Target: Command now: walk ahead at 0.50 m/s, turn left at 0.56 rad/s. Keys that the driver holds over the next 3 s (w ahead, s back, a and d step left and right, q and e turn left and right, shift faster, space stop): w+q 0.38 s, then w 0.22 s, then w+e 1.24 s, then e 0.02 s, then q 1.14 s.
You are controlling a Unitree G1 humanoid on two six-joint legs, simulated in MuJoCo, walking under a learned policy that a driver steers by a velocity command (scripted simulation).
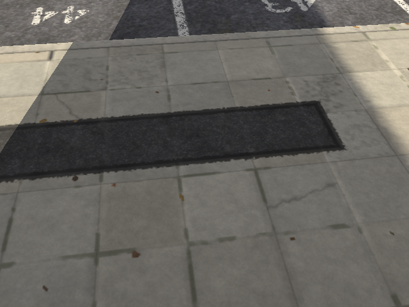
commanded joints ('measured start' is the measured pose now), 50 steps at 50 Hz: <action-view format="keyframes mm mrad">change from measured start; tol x64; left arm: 1 270 120 62 92 -30 -33 24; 50 262 168 140 149 -167 21 1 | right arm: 1 26 -162 -38 -47 58 36 27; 50 -64 -162 -113 41 97 44 -73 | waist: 1 138 -40 86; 50 236 -31 -24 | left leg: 1 14 101 -338 126 585 103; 6 -1175 205 -131 801 387 -39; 14 -280 324 -2 -432 1607 -12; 21 -566 348 11 -811 1278 -72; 29 1225 481 -38 -587 1840 216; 36 -226 459 -56 -840 786 224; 50 -251 321 142 339 710 -64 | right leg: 1 274 -33 -46 -475 113 -39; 3 1194 -314 60 342 803 -344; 6 672 -449 339 40 -378 -361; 11 -370 -101 -123 -22 -520 -173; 21 364 -274 120 334 -569 -199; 29 -557 53 -81 1623 -1180 13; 39 -64 -113 68 289 258 -40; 46 -350 -23 61 64 173 -34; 50 572 2 -42 26 288 -159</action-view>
